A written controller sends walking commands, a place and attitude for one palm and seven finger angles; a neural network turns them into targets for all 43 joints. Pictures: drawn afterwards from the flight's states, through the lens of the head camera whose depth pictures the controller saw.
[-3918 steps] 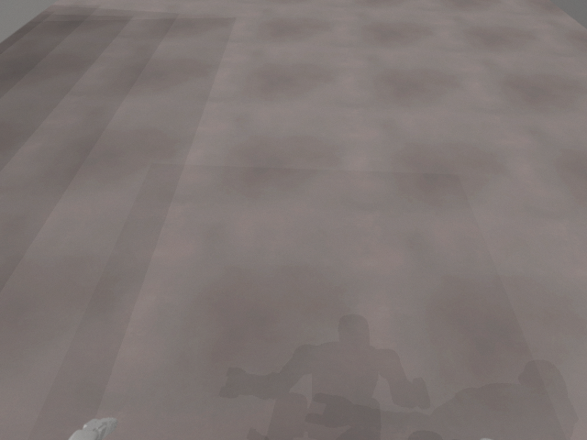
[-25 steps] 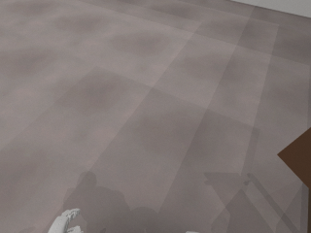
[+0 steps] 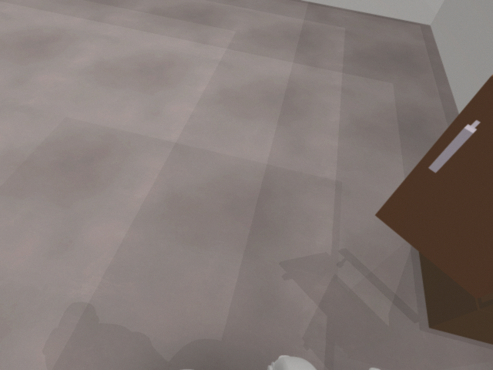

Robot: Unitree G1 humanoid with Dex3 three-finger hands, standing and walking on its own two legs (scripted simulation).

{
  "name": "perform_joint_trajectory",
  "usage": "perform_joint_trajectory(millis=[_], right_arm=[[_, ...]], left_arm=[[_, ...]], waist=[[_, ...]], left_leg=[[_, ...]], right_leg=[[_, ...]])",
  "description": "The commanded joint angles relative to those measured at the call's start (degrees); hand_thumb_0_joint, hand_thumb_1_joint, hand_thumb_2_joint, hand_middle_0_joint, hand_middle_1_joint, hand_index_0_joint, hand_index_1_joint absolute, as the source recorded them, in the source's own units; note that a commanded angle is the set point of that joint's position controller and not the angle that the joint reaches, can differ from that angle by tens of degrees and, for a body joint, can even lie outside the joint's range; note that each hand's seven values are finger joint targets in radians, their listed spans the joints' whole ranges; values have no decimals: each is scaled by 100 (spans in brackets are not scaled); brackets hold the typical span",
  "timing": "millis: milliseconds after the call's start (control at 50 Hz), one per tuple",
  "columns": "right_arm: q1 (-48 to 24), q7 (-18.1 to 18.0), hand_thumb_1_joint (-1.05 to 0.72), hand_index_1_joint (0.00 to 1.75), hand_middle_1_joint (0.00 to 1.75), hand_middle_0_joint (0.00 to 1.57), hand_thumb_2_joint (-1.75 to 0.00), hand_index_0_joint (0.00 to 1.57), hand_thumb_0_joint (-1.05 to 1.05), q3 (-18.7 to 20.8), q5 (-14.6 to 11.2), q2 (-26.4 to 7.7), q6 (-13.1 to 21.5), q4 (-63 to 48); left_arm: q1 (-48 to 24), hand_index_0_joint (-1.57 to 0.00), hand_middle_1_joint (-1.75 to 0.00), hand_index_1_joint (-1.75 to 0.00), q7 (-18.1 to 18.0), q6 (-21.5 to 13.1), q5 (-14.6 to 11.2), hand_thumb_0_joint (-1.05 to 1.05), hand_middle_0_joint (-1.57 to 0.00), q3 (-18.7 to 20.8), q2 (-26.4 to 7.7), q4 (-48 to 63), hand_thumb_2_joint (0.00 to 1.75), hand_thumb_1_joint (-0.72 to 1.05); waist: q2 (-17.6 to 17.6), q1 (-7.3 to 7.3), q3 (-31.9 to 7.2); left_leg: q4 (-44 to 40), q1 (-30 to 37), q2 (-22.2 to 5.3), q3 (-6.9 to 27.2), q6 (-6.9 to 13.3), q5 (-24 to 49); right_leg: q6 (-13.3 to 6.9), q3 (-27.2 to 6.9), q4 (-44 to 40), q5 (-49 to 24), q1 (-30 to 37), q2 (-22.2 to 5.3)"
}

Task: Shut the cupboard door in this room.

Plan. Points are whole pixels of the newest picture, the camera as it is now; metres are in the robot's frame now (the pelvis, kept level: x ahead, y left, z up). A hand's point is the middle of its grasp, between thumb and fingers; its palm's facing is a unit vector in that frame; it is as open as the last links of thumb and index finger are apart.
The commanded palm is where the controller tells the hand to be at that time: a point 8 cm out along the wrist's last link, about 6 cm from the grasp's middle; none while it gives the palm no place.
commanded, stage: turn to face it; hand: left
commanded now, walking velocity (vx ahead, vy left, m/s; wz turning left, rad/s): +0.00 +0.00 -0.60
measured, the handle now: (454, 146) +0.65 -0.49 -0.03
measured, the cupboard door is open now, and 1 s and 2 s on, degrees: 54 54 54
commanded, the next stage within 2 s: take the last steps up to it in 1.22 s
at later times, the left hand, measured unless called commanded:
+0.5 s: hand (175, 363) +0.15 +0.13 -0.15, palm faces -0.28 -0.93 -0.25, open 7.4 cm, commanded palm none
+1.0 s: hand (204, 321) +0.22 +0.09 -0.16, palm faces -0.54 -0.80 -0.26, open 7.4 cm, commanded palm none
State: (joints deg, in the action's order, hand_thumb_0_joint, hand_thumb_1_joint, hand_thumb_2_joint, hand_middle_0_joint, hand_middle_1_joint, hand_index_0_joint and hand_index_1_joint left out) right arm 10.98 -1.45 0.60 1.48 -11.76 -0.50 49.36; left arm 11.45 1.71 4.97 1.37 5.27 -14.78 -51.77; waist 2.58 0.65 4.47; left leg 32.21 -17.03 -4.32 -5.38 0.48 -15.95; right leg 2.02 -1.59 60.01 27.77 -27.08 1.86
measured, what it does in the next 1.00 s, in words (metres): steps on the spot, turning right: right foot, then left foot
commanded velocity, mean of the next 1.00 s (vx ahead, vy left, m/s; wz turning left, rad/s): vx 0.00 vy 0.00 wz -0.54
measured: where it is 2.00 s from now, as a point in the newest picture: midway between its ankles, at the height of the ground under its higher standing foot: outside the picture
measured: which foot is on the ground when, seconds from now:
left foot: down 0.00-0.26, up 0.28-0.64, down 0.66-1.00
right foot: up 0.00-0.24, down 0.26-0.66, up 0.68-0.98, down 1.00-1.00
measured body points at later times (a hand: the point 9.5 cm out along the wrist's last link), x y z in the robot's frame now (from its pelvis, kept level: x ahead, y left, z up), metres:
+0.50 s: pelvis +0.00 -0.04 +0.00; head +0.04 -0.06 +0.45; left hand +0.16 +0.18 -0.13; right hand -0.01 -0.32 -0.14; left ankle +0.04 +0.10 -0.67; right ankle -0.03 -0.14 -0.74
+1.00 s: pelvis +0.01 -0.04 -0.01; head +0.05 -0.07 +0.44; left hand +0.25 +0.13 -0.14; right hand -0.09 -0.27 -0.15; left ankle +0.08 +0.09 -0.74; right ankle -0.07 -0.12 -0.74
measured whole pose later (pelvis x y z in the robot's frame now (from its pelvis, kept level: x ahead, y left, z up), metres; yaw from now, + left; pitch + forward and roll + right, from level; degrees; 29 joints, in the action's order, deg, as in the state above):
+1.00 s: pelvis +0.01 -0.04 -0.01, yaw -34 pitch +1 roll +0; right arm 14.4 -0.6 1.9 1.1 -13.1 -1.5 52.5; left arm 8.9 2.1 3.5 1.1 4.2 -14.9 -50.5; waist -1.1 -1.0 4.5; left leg 35.0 -16.0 -9.1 -10.9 -2.8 -19.1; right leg 0.5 3.4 33.1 17.3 -15.4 -1.3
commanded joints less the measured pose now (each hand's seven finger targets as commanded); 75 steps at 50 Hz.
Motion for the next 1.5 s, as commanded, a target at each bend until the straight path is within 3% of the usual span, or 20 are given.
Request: perform_joint_trajectory(millis=[0,140,200,220,240,280,360,580,600,640,720,840,940,980,1040,1120,1280,1320,1360,1480], right_arm=[[244,-112,-90,30,30,20,-90,20,0,339,31,-1124,108,-294],[506,-19,-90,30,30,20,-90,20,0,480,34,-1323,39,-44],[310,12,-90,30,30,20,-90,20,0,519,-15,-1385,8,-57],[300,59,-90,30,30,20,-90,20,0,509,-63,-1201,-4,-129],[24,77,-90,30,30,20,-90,20,0,367,-72,-680,-15,-415],[-342,-39,-90,30,30,20,-90,20,0,353,-70,-796,-130,-459],[-31,27,-90,30,30,20,-90,20,0,350,-46,-787,-140,-148],[385,-26,-90,30,30,20,-90,20,0,324,-119,-729,-13,-158],[600,-52,-90,30,30,20,-90,20,0,341,-107,-890,43,-89],[760,-79,-90,30,30,20,-90,20,0,456,8,-1728,71,-235],[9,-106,-90,30,30,20,-90,20,0,319,50,-1231,105,-417],[531,-66,-90,30,30,20,-90,20,0,414,46,-1278,68,-78],[336,7,-90,30,30,20,-90,20,0,477,-23,-1345,4,19],[-10,63,-90,30,30,20,-90,20,0,325,-87,-647,-18,-329],[-96,-64,-90,30,30,20,-90,20,0,309,-85,-827,-98,-126],[192,32,-90,30,30,20,-90,20,0,273,-72,-627,-130,141],[629,-18,-90,30,30,20,-90,20,0,241,-83,-533,-11,317],[857,-32,-90,30,30,20,-90,20,0,326,13,-1194,96,370],[1125,-125,-90,30,30,20,-90,20,0,374,102,-1464,108,366],[1025,-86,-90,30,30,20,-90,20,0,261,64,-912,285,450]], left_arm=[[-140,-20,-30,-30,67,-124,-27,0,-20,80,-338,590,90,90],[-438,-20,-30,-30,76,-181,-22,0,-20,-13,-221,681,90,90],[39,-20,-30,-30,51,-249,-17,0,-20,32,-403,544,90,90],[378,-20,-30,-30,0,-308,12,0,-20,97,-794,445,90,90],[637,-20,-30,-30,-85,-382,49,0,-20,216,-1421,373,90,90],[619,-20,-30,-30,-212,-381,-22,0,-20,223,-1387,322,90,90],[-153,-20,-30,-30,-235,-386,-35,0,-20,77,-917,565,90,90],[-318,-20,-30,-30,-189,-298,-23,0,-20,154,-1059,559,90,90],[-350,-20,-30,-30,-181,-266,-59,0,-20,114,-884,602,90,90],[-64,-20,-30,-30,-93,-250,-88,0,-20,26,-439,778,90,90],[-184,-20,-30,-30,49,-179,-7,0,-20,111,-541,580,90,90],[-477,-20,-30,-30,72,-175,-31,0,-20,-23,-209,637,90,90],[148,-20,-30,-30,14,-291,-26,0,-20,-15,-425,411,90,90],[665,-20,-30,-30,-122,-407,42,0,-20,153,-1392,178,90,90],[371,-20,-30,-30,-284,-415,-16,0,-20,107,-1051,178,90,90],[-64,-20,-30,-30,-291,-433,-1,0,-20,5,-797,283,90,90],[-170,-20,-30,-30,-275,-365,-33,0,-20,44,-788,148,90,90],[259,-20,-30,-30,-231,-307,-85,0,-20,-72,-197,148,90,90],[-75,-20,-30,-30,-173,-251,5,0,-20,-67,-269,266,90,90],[-173,-20,-30,-30,60,-351,38,0,-20,-77,-107,73,90,90]], waist=[[-1330,-94,-629],[-1545,-306,-654],[-1246,6,-743],[-500,170,-948],[1442,370,-800],[1531,339,-719],[656,-52,-785],[562,-267,-781],[188,-349,-823],[-2022,-315,-895],[-1316,-29,-461],[-1391,-283,-734],[-1206,47,-876],[1433,329,-794],[1192,186,-840],[646,-95,-851],[490,-294,-660],[-1579,-215,-854],[-1788,-463,-638],[-1054,-284,-356]], left_leg=[[-1309,1067,-1460,656,640,2202],[-932,945,-1657,209,627,2239],[-129,419,-1459,-185,194,1734],[708,-239,-1135,-410,-129,1006],[2043,-1789,-198,-727,-493,-1867],[3407,-2158,-125,472,-469,-1815],[3164,-1624,-179,451,-598,-646],[-178,274,326,321,-473,92],[-926,1014,67,497,-396,439],[-1739,1374,-2245,2698,637,949],[-1488,513,-1579,1282,670,1615],[-1019,1086,-1504,424,675,2698],[-65,487,-1276,-9,189,2067],[2022,-1679,4,-494,-450,-1964],[3411,-2081,-128,596,-455,-1511],[2701,-1313,-23,373,-512,-734],[-400,447,252,215,-385,486],[-1226,1348,-1268,1944,225,1344],[-2012,1096,-2091,3005,838,78],[-2086,1141,-1348,1284,647,135]], right_leg=[[129,188,380,-221,-443,-356],[-15,712,-1581,-199,551,-231],[-180,788,-3218,-1463,1689,-178],[-412,11,-3831,-2223,2584,-767],[-1039,-1939,-4133,-3925,3161,-2231],[-1489,-2219,-4094,-4342,2530,-2215],[-1229,-1085,-3876,-3970,2158,-1501],[-980,-1872,-3441,-3055,1214,-1134],[-695,-1666,-3098,-2500,647,-817],[-127,-148,-799,790,-518,230],[36,-35,775,8,-405,-292],[32,502,-1022,-143,231,-250],[-201,627,-3487,-1696,1890,-182],[-1124,-1928,-4100,-4390,3010,-2292],[-1556,-1686,-3795,-4998,2850,-2039],[-1255,-749,-3828,-4459,2291,-1514],[-953,-1147,-3420,-3264,1386,-1215],[-336,-319,-2179,-549,357,-150],[-197,-152,-143,743,-384,-11],[-151,93,-59,-680,-606,-387]])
